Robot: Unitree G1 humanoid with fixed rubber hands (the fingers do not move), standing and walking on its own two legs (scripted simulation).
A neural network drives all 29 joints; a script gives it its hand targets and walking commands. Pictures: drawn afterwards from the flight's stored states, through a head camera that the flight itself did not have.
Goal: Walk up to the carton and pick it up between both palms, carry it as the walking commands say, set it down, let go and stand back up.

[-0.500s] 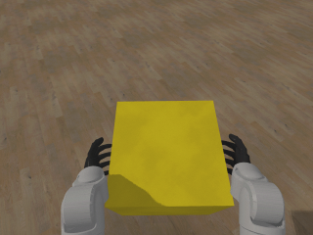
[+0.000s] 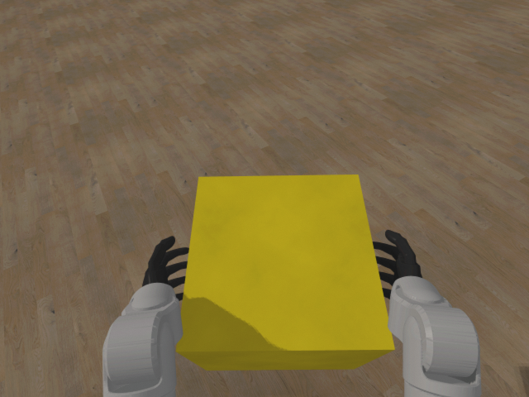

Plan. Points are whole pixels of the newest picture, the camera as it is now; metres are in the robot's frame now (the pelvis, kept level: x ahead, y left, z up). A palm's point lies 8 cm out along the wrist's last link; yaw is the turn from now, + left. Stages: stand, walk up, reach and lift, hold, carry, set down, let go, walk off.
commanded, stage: carry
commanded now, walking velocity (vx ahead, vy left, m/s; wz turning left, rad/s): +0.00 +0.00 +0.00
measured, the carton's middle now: (279, 276) +0.33 -0.01 +0.02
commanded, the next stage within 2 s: hold in 1.24 s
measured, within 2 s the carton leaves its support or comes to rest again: neither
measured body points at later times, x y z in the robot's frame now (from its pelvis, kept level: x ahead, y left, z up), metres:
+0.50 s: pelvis -0.02 +0.02 +0.00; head -0.04 +0.03 +0.44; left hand +0.25 +0.18 +0.09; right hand +0.25 -0.14 +0.09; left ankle -0.05 +0.10 -0.73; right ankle +0.07 -0.07 -0.73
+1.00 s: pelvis -0.02 +0.03 -0.01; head -0.03 +0.04 +0.44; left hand +0.26 +0.20 +0.08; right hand +0.26 -0.13 +0.09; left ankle -0.05 +0.10 -0.73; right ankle +0.07 -0.07 -0.73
